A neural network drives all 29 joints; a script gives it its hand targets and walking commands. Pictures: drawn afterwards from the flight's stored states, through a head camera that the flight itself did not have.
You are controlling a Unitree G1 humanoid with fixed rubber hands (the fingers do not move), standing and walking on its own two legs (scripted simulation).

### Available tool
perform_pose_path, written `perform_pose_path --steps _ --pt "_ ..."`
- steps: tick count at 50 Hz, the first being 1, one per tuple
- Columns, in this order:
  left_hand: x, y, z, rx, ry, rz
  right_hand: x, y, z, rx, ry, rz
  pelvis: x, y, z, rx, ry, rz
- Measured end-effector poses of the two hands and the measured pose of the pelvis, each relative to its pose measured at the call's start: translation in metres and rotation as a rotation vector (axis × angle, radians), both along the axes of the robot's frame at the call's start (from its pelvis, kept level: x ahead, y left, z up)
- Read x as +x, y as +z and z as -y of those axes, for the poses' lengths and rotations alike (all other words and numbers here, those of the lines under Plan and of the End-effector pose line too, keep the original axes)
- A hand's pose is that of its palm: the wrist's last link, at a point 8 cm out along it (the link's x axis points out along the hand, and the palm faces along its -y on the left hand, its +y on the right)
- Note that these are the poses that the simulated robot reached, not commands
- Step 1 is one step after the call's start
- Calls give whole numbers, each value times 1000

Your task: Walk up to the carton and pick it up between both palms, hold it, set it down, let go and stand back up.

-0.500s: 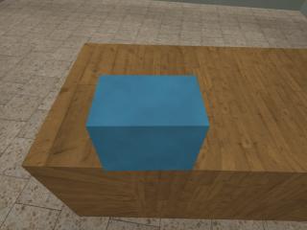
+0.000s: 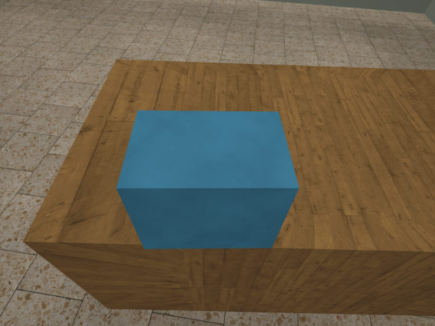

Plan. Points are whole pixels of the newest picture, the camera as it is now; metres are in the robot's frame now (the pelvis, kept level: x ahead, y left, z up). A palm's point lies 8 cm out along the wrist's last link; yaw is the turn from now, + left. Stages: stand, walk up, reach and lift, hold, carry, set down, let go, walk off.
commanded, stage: stand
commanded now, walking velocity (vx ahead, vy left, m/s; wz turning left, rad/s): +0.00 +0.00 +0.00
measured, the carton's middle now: (208, 183) +0.40 +0.03 +0.01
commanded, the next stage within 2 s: walk up in 0.22 s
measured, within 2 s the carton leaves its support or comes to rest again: neither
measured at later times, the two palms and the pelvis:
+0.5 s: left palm out of the picture +0.00 +0.19 -0.15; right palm out of the picture +0.01 -0.20 -0.16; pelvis +0.04 +0.00 +0.00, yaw +0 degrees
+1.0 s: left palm out of the picture +0.04 +0.20 -0.16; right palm out of the picture +0.03 -0.20 -0.16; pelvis +0.07 +0.00 -0.01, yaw +0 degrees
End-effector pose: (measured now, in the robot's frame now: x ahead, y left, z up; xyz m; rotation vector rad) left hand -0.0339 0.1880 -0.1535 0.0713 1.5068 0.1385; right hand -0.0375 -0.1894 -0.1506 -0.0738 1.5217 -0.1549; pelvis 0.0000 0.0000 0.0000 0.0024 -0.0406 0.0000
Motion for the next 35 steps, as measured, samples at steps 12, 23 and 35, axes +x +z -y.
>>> perform_pose_path --steps 12,23,35 --pt "16 2 -2 12 11 1 26 -2 3 -6 9 6 20 -1 0 -2 3 -18" --pt "35 0 -3 18 -6 0 46 -4 8 -12 5 19 36 -3 1 0 3 -25" --pt "55 -2 -6 24 -11 14 57 -7 6 -6 -3 6 53 -6 2 -1 0 -32"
